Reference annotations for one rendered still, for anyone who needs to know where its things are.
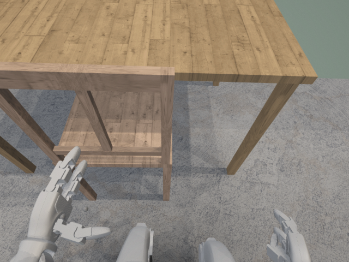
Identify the table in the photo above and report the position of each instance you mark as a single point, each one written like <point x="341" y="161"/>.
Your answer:
<point x="204" y="40"/>

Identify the right robot hand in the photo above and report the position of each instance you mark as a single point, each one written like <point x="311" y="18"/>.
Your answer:
<point x="293" y="244"/>

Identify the robot left forearm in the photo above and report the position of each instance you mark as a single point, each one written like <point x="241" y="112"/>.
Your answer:
<point x="35" y="250"/>

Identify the robot right thigh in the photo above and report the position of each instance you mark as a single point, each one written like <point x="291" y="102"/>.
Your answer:
<point x="214" y="251"/>

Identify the robot thigh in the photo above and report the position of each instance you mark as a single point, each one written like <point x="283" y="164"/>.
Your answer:
<point x="214" y="251"/>
<point x="138" y="245"/>

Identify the chair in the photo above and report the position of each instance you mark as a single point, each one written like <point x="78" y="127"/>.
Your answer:
<point x="121" y="115"/>

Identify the left robot hand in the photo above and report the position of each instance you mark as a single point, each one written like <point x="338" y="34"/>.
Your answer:
<point x="55" y="200"/>

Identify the robot left thigh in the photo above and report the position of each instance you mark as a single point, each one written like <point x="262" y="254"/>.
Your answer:
<point x="138" y="245"/>

